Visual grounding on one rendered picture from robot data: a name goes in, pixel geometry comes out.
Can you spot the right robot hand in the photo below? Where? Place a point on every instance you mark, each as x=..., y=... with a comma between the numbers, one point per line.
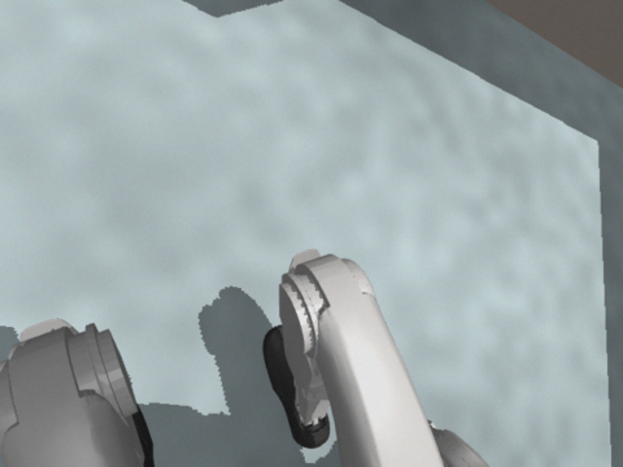
x=454, y=451

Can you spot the right robot foot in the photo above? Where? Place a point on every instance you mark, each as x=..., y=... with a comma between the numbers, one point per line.
x=282, y=380

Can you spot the left robot foot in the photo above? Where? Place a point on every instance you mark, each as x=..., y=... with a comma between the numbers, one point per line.
x=144, y=437

